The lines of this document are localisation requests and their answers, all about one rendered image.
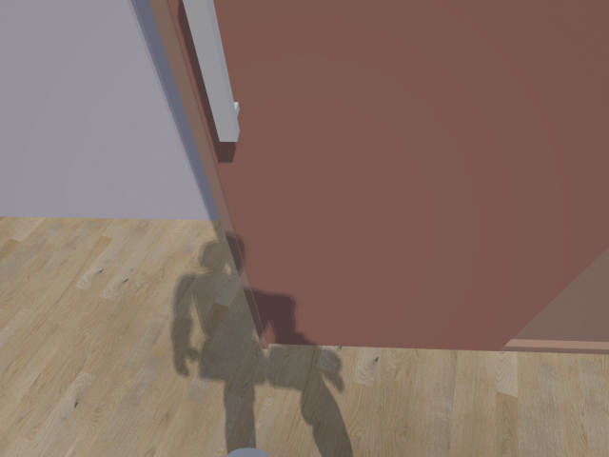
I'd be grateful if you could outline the handle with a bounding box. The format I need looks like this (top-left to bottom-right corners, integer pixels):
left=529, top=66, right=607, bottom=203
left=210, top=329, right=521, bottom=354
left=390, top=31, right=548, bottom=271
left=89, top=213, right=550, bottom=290
left=183, top=0, right=240, bottom=142

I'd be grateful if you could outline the wardrobe door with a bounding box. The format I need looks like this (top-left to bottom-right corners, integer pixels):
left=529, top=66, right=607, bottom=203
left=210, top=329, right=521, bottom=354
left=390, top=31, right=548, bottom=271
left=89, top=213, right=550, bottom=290
left=168, top=0, right=609, bottom=351
left=512, top=248, right=609, bottom=342

